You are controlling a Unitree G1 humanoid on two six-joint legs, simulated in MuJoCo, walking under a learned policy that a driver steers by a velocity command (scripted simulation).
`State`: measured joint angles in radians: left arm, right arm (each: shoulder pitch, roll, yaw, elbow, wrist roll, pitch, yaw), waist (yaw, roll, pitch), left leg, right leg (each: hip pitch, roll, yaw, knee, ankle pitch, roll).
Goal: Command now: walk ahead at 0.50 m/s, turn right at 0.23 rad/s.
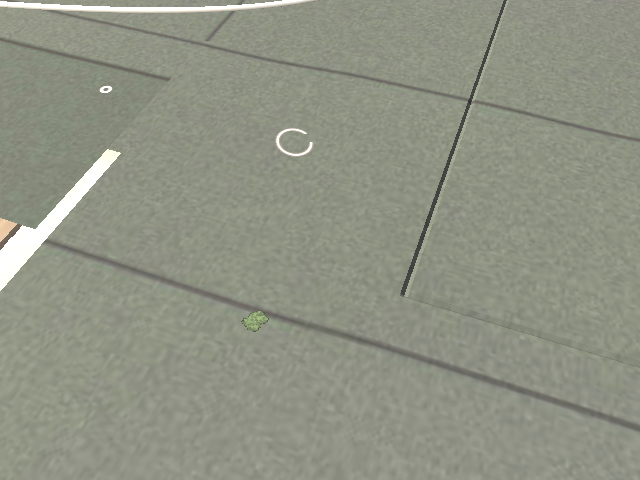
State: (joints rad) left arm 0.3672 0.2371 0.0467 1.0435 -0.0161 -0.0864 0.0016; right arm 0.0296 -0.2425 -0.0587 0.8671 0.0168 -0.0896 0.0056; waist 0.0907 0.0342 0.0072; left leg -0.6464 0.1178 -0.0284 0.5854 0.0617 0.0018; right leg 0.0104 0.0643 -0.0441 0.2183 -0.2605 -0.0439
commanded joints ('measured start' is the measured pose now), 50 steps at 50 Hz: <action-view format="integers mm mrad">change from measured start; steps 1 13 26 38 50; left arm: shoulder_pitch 43 -51 -398 -217 -165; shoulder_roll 171 63 54 162 214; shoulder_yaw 36 39 28 72 84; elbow -26 -136 -308 -339 -350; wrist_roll -9 -23 -5 7 -2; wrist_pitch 9 34 49 33 97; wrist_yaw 10 8 -55 -24 36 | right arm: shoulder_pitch -116 149 276 174 -15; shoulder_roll -73 -79 -188 -181 -124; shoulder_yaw -7 -23 -67 -52 -25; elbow -96 -3 37 -80 -183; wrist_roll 7 -31 -4 -22 -21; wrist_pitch -27 -36 -1 -14 36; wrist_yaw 19 1 -36 -42 -30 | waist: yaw -23 -85 -149 -106 -61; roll -82 74 9 -43 -141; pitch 79 -25 95 -112 -120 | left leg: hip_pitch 35 499 685 37 95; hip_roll -38 170 194 4 -118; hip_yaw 3 -105 221 -42 -56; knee -89 -422 -415 660 121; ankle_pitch -50 -170 10 -473 -198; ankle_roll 7 167 136 -37 -89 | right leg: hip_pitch -29 -640 -717 -144 -192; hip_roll -302 -215 -175 -271 -190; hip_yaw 189 135 12 346 361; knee -5 966 460 124 189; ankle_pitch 237 -28 214 648 509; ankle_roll -151 -5 -22 -256 -168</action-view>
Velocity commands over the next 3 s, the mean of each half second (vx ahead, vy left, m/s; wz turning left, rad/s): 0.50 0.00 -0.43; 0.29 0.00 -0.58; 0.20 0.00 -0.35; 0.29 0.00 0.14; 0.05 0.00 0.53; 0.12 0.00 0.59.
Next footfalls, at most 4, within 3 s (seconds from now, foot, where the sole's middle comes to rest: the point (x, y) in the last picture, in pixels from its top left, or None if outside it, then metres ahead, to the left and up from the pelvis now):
0.10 left None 0.25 0.15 -0.78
0.62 right None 0.47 -0.17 -0.78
1.12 left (396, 391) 0.69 -0.07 -0.78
1.48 right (483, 479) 0.52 -0.25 -0.78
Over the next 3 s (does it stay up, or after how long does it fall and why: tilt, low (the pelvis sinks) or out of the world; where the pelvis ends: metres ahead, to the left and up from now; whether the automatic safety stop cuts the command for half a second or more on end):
stays up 0.80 -0.30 0.01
